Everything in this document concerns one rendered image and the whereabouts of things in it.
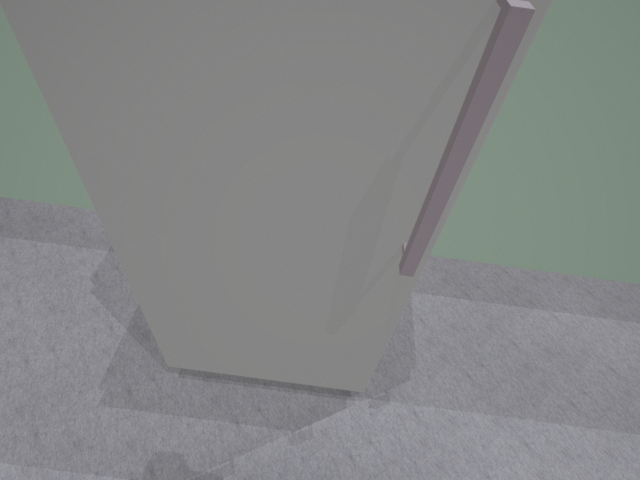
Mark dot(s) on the fridge door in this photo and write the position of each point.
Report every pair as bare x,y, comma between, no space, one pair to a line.
258,164

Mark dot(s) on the handle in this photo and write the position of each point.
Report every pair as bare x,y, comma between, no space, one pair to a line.
506,36

